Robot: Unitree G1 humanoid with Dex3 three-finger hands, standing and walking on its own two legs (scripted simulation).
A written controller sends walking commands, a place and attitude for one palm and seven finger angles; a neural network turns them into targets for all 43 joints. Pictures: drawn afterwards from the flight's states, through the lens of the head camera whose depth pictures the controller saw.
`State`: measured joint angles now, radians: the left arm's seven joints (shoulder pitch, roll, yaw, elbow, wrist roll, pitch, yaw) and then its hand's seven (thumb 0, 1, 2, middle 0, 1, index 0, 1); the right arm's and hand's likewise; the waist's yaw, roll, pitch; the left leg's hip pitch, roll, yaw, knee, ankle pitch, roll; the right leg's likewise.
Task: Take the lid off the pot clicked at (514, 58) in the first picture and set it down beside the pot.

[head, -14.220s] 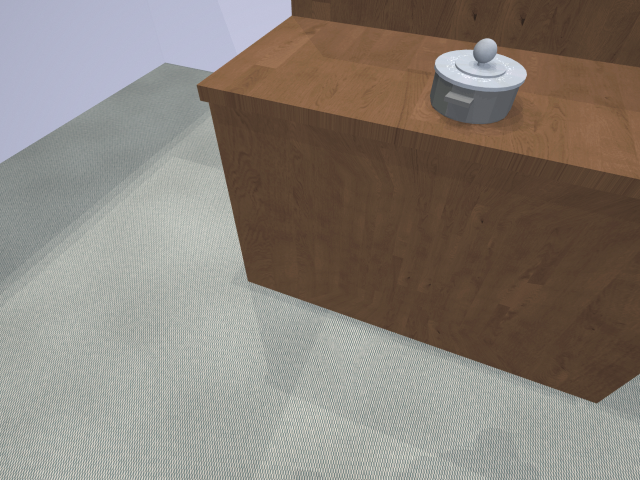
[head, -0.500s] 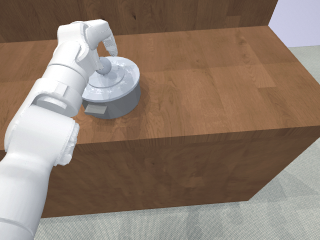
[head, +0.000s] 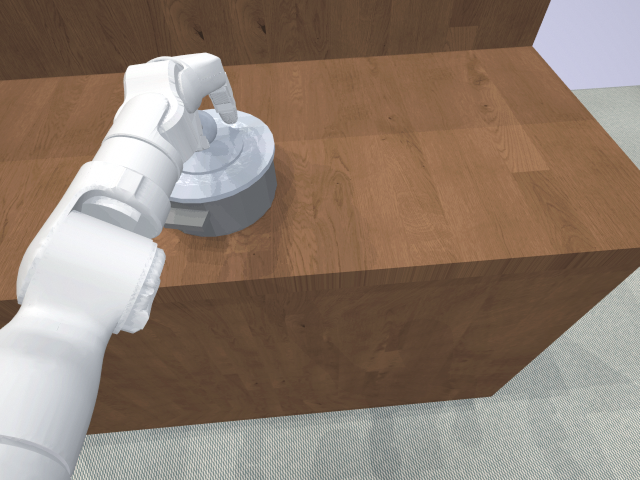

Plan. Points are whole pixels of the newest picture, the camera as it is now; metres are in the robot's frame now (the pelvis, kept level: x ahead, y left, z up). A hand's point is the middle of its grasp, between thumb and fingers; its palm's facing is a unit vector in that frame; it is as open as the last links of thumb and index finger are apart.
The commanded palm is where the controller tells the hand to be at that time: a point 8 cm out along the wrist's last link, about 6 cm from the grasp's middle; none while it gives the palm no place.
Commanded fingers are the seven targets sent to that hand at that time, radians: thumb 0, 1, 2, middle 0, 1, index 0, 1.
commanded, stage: close the fingers and squeeze the knob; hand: left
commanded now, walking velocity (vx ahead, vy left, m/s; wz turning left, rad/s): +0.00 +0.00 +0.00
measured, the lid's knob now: (198, 128) +0.52 +0.12 +0.17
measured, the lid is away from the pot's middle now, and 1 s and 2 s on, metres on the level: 0.00 0.00 0.01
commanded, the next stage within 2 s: lift the lid straight up in 1.74 s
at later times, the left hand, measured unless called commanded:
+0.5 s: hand (196, 128) +0.49 +0.12 +0.19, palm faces -0.38 -0.09 -0.92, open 9.4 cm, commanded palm +0.49 +0.13 +0.24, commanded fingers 0.00 0.09 0.98 -0.56 -0.96 -0.56 -0.96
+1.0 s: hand (188, 127) +0.50 +0.13 +0.19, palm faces -0.37 -0.09 -0.92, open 7.8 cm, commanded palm +0.49 +0.13 +0.24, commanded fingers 0.00 0.43 0.72 -0.76 -1.05 -0.76 -1.05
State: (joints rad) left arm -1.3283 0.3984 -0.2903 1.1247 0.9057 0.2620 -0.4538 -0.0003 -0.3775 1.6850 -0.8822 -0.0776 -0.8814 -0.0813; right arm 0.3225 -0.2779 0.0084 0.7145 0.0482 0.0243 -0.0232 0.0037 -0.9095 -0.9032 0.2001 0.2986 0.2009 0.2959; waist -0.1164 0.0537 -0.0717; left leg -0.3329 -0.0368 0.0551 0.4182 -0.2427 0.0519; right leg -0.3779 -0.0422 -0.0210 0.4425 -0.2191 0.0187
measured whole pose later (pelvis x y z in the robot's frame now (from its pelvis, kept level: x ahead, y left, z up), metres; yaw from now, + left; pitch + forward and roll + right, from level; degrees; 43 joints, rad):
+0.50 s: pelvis +0.00 +0.00 +0.00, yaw +0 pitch +9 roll +0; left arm -1.32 0.41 -0.28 1.13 0.90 0.27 -0.47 0.00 -0.01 1.03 -0.56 -0.82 -0.56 -0.83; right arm 0.31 -0.28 0.01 0.71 0.05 0.03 -0.03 0.00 -0.91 -0.90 0.20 0.30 0.20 0.30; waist -0.11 0.06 -0.07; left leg -0.32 -0.03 0.05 0.41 -0.24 0.05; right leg -0.37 -0.03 -0.02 0.44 -0.22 0.01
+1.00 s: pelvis +0.00 +0.00 +0.00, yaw +0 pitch +9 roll +0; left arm -1.30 0.42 -0.27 1.10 0.90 0.25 -0.47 0.01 0.21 0.82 -0.69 -1.03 -0.63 -1.00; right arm 0.33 -0.28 0.01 0.71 0.05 0.03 -0.02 0.00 -0.91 -0.90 0.20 0.30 0.20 0.30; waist -0.12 0.05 -0.08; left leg -0.33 -0.04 0.06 0.42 -0.25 0.06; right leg -0.37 -0.04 -0.02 0.43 -0.22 0.02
